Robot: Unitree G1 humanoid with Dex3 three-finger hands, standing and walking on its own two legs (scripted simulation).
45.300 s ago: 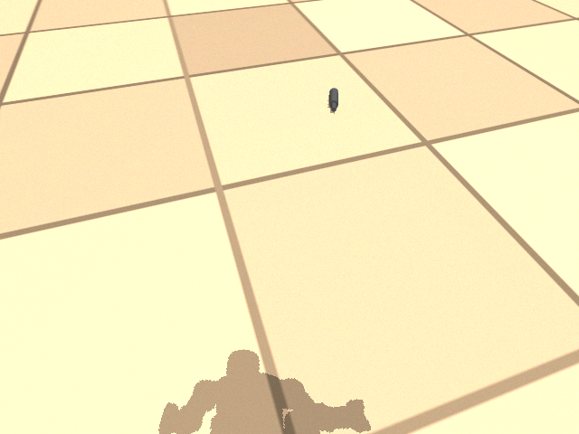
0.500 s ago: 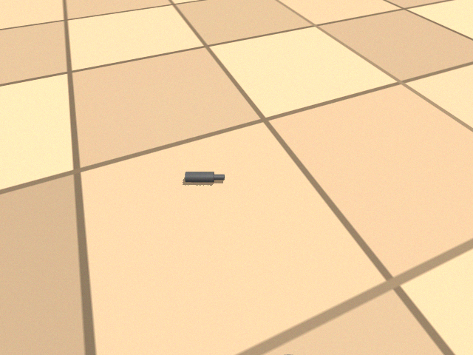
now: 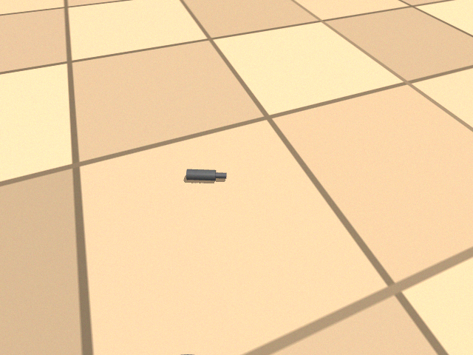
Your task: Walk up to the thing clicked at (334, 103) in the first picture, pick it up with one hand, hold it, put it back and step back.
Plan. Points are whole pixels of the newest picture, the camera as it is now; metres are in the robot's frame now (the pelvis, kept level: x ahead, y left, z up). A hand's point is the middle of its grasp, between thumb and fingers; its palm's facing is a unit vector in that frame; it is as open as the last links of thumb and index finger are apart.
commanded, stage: step back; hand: left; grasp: from above
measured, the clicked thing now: (206, 175) +1.07 +0.16 -0.73
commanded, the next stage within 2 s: stand in 0.28 s
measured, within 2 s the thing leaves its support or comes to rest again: neither
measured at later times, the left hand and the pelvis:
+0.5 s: hand out of the picture +0.12 +0.26 -0.14, palm faces -0.03 -0.94 -0.34, open 7.4 cm; pelvis +0.02 +0.01 +0.02, yaw -1 degrees
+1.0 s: hand out of the picture +0.07 +0.26 -0.14, palm faces -0.06 -0.94 -0.33, open 7.4 cm; pelvis +0.00 +0.01 +0.02, yaw -1 degrees
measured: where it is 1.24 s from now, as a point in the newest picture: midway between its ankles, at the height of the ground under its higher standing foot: outside the picture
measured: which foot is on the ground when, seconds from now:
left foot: down 0.00-1.00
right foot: down 0.00-1.00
